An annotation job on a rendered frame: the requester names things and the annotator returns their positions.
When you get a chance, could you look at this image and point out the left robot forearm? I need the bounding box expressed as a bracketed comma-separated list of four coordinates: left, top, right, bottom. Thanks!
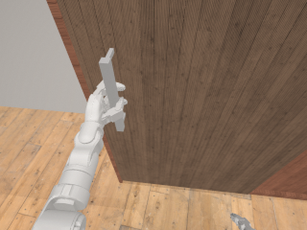
[32, 121, 104, 230]

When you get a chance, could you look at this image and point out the handle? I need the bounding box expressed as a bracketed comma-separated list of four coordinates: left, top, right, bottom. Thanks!
[99, 48, 126, 132]

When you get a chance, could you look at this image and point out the robot left upper arm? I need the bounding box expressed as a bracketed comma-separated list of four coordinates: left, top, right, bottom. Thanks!
[34, 209, 86, 230]

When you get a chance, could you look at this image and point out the right robot hand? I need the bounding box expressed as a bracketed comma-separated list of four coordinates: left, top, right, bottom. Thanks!
[230, 213, 256, 230]

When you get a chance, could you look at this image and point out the wardrobe door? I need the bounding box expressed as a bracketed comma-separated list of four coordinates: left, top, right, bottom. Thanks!
[57, 0, 307, 195]
[256, 150, 307, 195]

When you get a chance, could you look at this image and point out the left robot hand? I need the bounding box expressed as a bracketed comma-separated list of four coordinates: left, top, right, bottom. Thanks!
[84, 80, 128, 128]

